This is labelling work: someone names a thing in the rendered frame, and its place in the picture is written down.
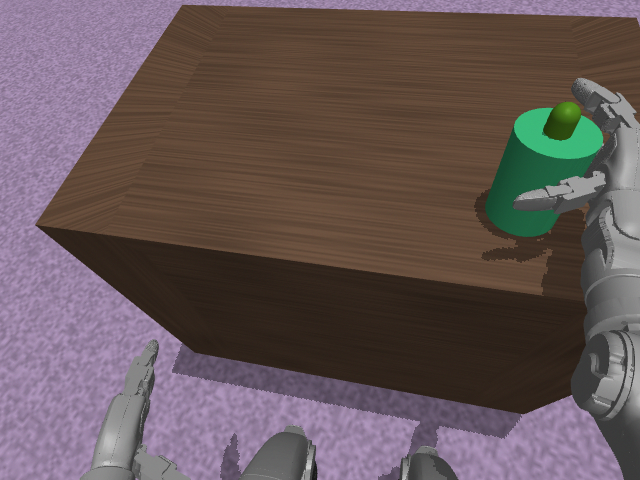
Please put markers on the bottle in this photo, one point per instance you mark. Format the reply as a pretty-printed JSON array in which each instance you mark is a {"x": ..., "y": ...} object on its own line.
[{"x": 546, "y": 145}]

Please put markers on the right robot hand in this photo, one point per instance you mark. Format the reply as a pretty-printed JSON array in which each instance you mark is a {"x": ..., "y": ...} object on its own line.
[{"x": 616, "y": 165}]

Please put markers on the left robot hand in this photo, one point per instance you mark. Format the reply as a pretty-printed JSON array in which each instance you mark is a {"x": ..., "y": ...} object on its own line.
[{"x": 119, "y": 441}]

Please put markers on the right robot arm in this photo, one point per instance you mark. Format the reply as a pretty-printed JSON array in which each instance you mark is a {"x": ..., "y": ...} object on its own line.
[{"x": 606, "y": 381}]

